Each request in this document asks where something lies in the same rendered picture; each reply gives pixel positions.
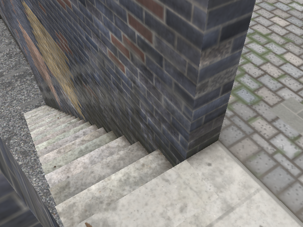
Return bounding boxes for stairs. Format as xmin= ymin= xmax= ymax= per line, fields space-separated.
xmin=24 ymin=105 xmax=173 ymax=227

